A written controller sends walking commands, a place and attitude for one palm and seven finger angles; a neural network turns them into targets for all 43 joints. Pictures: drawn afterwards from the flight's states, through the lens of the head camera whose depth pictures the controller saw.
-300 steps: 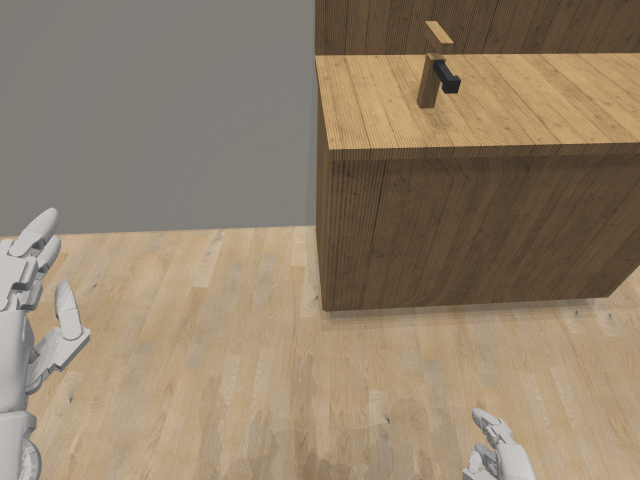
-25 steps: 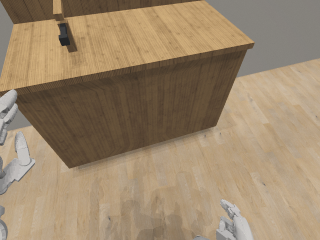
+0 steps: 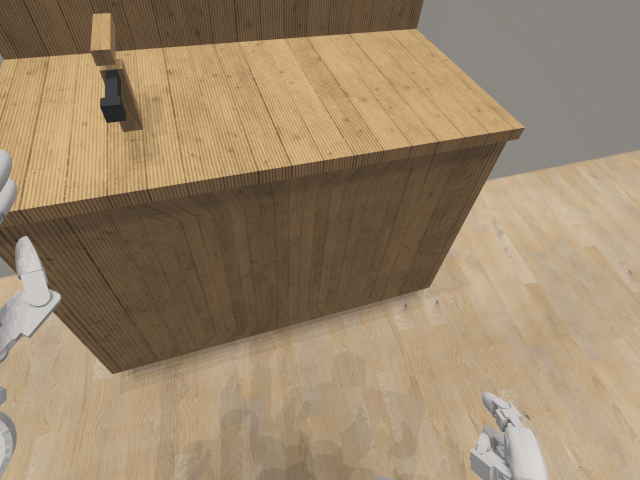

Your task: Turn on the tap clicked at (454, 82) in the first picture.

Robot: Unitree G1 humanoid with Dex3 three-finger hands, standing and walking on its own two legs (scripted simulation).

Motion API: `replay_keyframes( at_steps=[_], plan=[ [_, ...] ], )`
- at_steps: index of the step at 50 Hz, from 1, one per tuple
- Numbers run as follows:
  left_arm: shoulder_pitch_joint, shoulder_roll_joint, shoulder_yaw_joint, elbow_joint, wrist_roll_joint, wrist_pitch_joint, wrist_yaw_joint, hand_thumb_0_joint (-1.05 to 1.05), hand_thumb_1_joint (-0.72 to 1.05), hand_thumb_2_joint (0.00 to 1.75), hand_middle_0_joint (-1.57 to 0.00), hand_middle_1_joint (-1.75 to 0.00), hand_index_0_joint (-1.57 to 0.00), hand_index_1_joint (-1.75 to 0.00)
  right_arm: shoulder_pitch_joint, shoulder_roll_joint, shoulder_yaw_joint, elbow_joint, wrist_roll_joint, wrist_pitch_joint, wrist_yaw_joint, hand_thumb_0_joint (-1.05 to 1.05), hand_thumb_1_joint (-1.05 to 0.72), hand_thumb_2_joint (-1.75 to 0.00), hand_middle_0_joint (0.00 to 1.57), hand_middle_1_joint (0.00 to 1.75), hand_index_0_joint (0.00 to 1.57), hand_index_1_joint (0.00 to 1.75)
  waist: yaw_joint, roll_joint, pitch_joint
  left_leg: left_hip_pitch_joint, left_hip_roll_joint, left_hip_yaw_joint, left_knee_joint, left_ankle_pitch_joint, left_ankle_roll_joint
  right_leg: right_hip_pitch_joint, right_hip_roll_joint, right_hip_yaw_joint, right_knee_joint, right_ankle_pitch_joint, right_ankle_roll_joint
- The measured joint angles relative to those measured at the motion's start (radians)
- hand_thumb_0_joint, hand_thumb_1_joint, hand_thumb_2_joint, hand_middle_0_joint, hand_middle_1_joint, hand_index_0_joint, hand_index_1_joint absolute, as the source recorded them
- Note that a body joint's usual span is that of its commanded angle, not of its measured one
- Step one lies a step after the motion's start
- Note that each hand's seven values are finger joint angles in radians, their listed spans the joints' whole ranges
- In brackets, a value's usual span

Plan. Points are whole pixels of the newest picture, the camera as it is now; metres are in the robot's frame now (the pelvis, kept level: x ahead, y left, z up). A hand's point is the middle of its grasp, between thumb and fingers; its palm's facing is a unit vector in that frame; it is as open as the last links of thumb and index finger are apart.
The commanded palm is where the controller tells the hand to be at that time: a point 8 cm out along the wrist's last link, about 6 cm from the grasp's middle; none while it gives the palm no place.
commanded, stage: take the last steps up to it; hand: left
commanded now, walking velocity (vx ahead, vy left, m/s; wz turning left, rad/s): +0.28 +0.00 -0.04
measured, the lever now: (113, 109) +0.59 +0.36 +0.12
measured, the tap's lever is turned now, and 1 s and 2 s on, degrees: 0 0 0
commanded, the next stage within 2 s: come to a stop and stand still in 0.64 s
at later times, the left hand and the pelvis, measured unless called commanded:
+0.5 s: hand (158, 227) +0.31 +0.19 +0.18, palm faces +0.37 -0.81 -0.45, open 7.4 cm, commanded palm +0.25 +0.24 +0.18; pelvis +0.09 -0.04 +0.01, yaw +0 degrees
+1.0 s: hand (180, 193) +0.37 +0.18 +0.17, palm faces +0.38 -0.80 -0.46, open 7.4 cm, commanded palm +0.31 +0.23 +0.18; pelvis +0.15 -0.05 +0.00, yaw +0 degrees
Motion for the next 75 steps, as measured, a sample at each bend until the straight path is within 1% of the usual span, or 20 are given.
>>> replay_keyframes(
  at_steps=[2, 5, 11, 13, 16, 18, 20, 25, 31, 35, 38, 45, 46, 48, 54, 58, 62, 65, 69, 75],
  plan=[
    [0.008, -0.006, 0.000, -0.005, -0.002, 0.010, -0.007, 0.02, 0.89, 0.90, -0.21, -0.30, -0.21, -0.30, 0.000, 0.030, 0.021, 0.000, 0.001, -0.010, 0.015, 0.01, -0.91, -0.90, 0.20, 0.29, 0.20, 0.30, -0.002, 0.010, -0.008, 0.024, 0.008, 0.001, -0.044, 0.014, -0.007, -0.055, -0.002, -0.010, 0.022, 0.042, 0.007],
    [0.055, -0.020, -0.017, -0.031, -0.005, 0.013, -0.017, 0.02, 0.89, 0.90, -0.20, -0.30, -0.21, -0.30, 0.013, 0.063, 0.050, -0.008, -0.002, -0.020, 0.028, 0.01, -0.91, -0.90, 0.20, 0.29, 0.20, 0.30, -0.002, 0.034, -0.012, 0.059, 0.022, 0.006, -0.096, 0.023, -0.015, -0.082, -0.011, -0.037, -0.099, 0.112, 0.015],
    [0.096, 0.000, -0.025, -0.011, -0.001, 0.029, -0.028, 0.02, 0.89, 0.90, -0.21, -0.30, -0.21, -0.30, 0.042, 0.087, 0.079, 0.000, -0.006, -0.013, 0.023, 0.01, -0.90, -0.90, 0.21, 0.30, 0.20, 0.30, 0.014, 0.070, 0.005, 0.109, 0.039, 0.005, -0.083, -0.023, -0.050, 0.014, 0.004, -0.092, -0.421, 0.209, 0.018],
    [0.082, 0.016, -0.016, 0.002, 0.001, 0.038, -0.025, 0.02, 0.89, 0.90, -0.21, -0.30, -0.21, -0.30, 0.049, 0.079, 0.079, 0.003, -0.004, -0.006, 0.020, 0.01, -0.90, -0.90, 0.21, 0.30, 0.20, 0.30, 0.015, 0.073, 0.006, 0.088, 0.042, -0.007, 0.007, -0.081, -0.061, 0.076, 0.014, -0.104, -0.522, 0.271, -0.007],
    [0.021, -0.020, -0.031, 0.029, 0.001, 0.042, -0.026, 0.02, 0.89, 0.90, -0.21, -0.30, -0.21, -0.30, 0.010, 0.032, 0.059, 0.050, -0.002, 0.014, 0.023, 0.01, -0.90, -0.90, 0.21, 0.30, 0.20, 0.30, 0.020, 0.104, 0.032, -0.034, 0.031, -0.081, 0.329, -0.181, -0.044, 0.065, 0.020, -0.120, -0.441, 0.250, -0.069],
    [0.012, -0.043, -0.036, 0.029, -0.005, 0.040, -0.028, 0.02, 0.89, 0.90, -0.21, -0.30, -0.22, -0.30, -0.011, 0.005, 0.047, 0.074, 0.001, 0.027, 0.027, 0.01, -0.90, -0.90, 0.21, 0.30, 0.20, 0.30, 0.018, 0.092, 0.041, -0.115, 0.000, -0.104, 0.512, -0.175, -0.051, 0.081, 0.013, -0.115, -0.441, 0.220, -0.075],
    [0.034, -0.054, -0.033, 0.018, -0.003, 0.030, -0.028, 0.02, 0.89, 0.90, -0.21, -0.30, -0.22, -0.30, -0.021, -0.016, 0.036, 0.075, 0.001, 0.038, 0.025, 0.01, -0.91, -0.90, 0.21, 0.30, 0.20, 0.30, 0.009, 0.077, 0.041, -0.172, -0.006, -0.101, 0.572, -0.142, -0.060, 0.102, 0.009, -0.111, -0.474, 0.228, -0.065],
    [0.097, -0.032, -0.027, -0.033, -0.001, 0.015, -0.019, 0.02, 0.89, 0.90, -0.21, -0.30, -0.22, -0.30, -0.005, -0.047, 0.010, 0.029, -0.003, 0.042, 0.011, 0.01, -0.91, -0.90, 0.20, 0.29, 0.20, 0.30, -0.005, 0.026, 0.031, -0.163, 0.004, -0.052, 0.299, -0.078, -0.055, 0.144, -0.004, -0.104, -0.541, 0.240, -0.063],
    [0.092, -0.013, -0.028, -0.065, -0.006, 0.015, -0.001, 0.02, 0.89, 0.90, -0.21, -0.30, -0.22, -0.30, 0.033, -0.074, -0.010, -0.014, -0.001, 0.034, -0.008, 0.01, -0.91, -0.90, 0.20, 0.29, 0.20, 0.30, 0.006, 0.021, 0.005, -0.012, -0.008, -0.020, -0.039, 0.063, -0.026, 0.167, -0.001, -0.108, -0.472, 0.167, -0.034],
    [0.018, -0.013, -0.019, 0.008, -0.002, 0.014, -0.001, 0.02, 0.89, 0.90, -0.21, -0.30, -0.21, -0.30, 0.019, -0.025, 0.001, -0.007, 0.000, 0.030, -0.012, 0.01, -0.91, -0.90, 0.20, 0.29, 0.20, 0.30, 0.013, -0.002, -0.003, -0.008, -0.019, -0.008, 0.008, 0.022, -0.003, 0.092, 0.006, -0.031, -0.232, -0.001, -0.013],
    [0.001, -0.020, -0.023, 0.019, -0.001, 0.032, -0.006, 0.02, 0.89, 0.90, -0.21, -0.30, -0.21, -0.30, 0.012, 0.018, 0.028, -0.005, -0.001, 0.012, 0.004, 0.01, -0.91, -0.90, 0.20, 0.29, 0.20, 0.30, 0.005, 0.017, -0.002, 0.008, -0.010, -0.022, -0.023, 0.026, -0.009, 0.041, 0.019, -0.017, -0.142, 0.006, 0.001],
    [0.089, 0.007, -0.027, -0.038, -0.014, 0.040, -0.019, 0.02, 0.89, 0.90, -0.21, -0.30, -0.21, -0.30, 0.020, 0.083, 0.090, -0.025, -0.001, 0.002, 0.033, 0.01, -0.91, -0.90, 0.21, 0.30, 0.20, 0.30, 0.012, 0.050, 0.018, 0.037, 0.012, -0.023, -0.036, 0.019, -0.044, 0.122, 0.026, -0.039, -0.502, 0.220, 0.019],
    [0.088, 0.008, -0.026, -0.028, -0.011, 0.039, -0.020, 0.02, 0.89, 0.90, -0.21, -0.30, -0.21, -0.30, 0.018, 0.081, 0.094, -0.023, 0.000, 0.005, 0.033, 0.01, -0.90, -0.90, 0.21, 0.30, 0.20, 0.30, 0.016, 0.059, 0.025, 0.033, 0.018, -0.026, -0.014, 0.006, -0.051, 0.135, 0.030, -0.045, -0.531, 0.283, 0.002],
    [0.074, -0.011, -0.038, 0.006, -0.012, 0.044, -0.023, 0.02, 0.89, 0.90, -0.21, -0.30, -0.21, -0.30, 0.008, 0.065, 0.093, -0.007, 0.002, 0.014, 0.031, 0.01, -0.90, -0.90, 0.21, 0.30, 0.20, 0.30, 0.013, 0.095, 0.030, 0.022, 0.030, -0.049, 0.022, -0.014, -0.063, 0.138, 0.046, -0.061, -0.519, 0.271, -0.037],
    [0.067, -0.051, -0.053, 0.038, -0.010, 0.076, -0.020, 0.02, 0.89, 0.90, -0.21, -0.30, -0.22, -0.30, -0.023, 0.003, 0.063, 0.015, 0.006, 0.048, 0.016, 0.01, -0.91, -0.90, 0.21, 0.30, 0.20, 0.30, 0.003, 0.067, 0.034, -0.061, -0.056, -0.105, 0.278, -0.189, -0.072, 0.113, 0.013, -0.049, -0.518, 0.259, -0.057],
    [0.094, -0.039, -0.046, -0.011, -0.002, 0.069, -0.012, 0.02, 0.89, 0.89, -0.21, -0.30, -0.22, -0.30, -0.027, -0.031, 0.038, -0.006, 0.001, 0.063, 0.000, 0.01, -0.91, -0.90, 0.21, 0.29, 0.20, 0.30, -0.009, 0.038, 0.034, -0.032, -0.061, -0.099, 0.185, -0.156, -0.066, 0.099, 0.000, -0.052, -0.529, 0.281, -0.050],
    [0.112, -0.020, -0.039, -0.066, 0.000, 0.054, -0.007, 0.02, 0.89, 0.89, -0.21, -0.30, -0.22, -0.30, -0.007, -0.060, 0.008, -0.025, -0.001, 0.064, -0.007, 0.01, -0.91, -0.90, 0.20, 0.29, 0.20, 0.30, -0.009, 0.033, 0.021, 0.049, -0.045, -0.095, -0.032, -0.003, -0.045, 0.075, 0.006, -0.066, -0.499, 0.280, -0.035],
    [0.101, -0.012, -0.031, -0.043, 0.001, 0.038, -0.006, 0.02, 0.89, 0.89, -0.21, -0.30, -0.22, -0.30, 0.011, -0.045, 0.005, -0.014, 0.004, 0.060, -0.013, 0.01, -0.91, -0.90, 0.20, 0.29, 0.20, 0.30, 0.021, 0.004, 0.010, 0.062, -0.053, -0.069, -0.036, 0.005, -0.018, 0.073, 0.004, -0.033, -0.469, 0.216, -0.012],
    [0.048, -0.029, -0.034, 0.021, 0.006, 0.035, -0.005, 0.02, 0.89, 0.90, -0.21, -0.30, -0.21, -0.30, 0.047, -0.012, 0.024, -0.007, 0.002, 0.025, -0.005, 0.01, -0.91, -0.90, 0.20, 0.29, 0.20, 0.30, 0.030, 0.019, -0.020, 0.060, -0.043, -0.083, -0.066, 0.022, -0.011, 0.093, 0.027, -0.010, -0.381, 0.102, 0.006],
    [0.021, -0.051, -0.056, 0.040, 0.001, 0.058, -0.005, 0.02, 0.89, 0.90, -0.20, -0.30, -0.21, -0.30, 0.035, 0.043, 0.072, -0.002, -0.002, 0.002, 0.026, 0.01, -0.91, -0.90, 0.20, 0.29, 0.20, 0.30, 0.032, 0.040, -0.022, 0.026, -0.018, -0.071, -0.062, 0.046, -0.026, 0.205, 0.045, -0.022, -0.549, 0.149, 0.006]
  ],
)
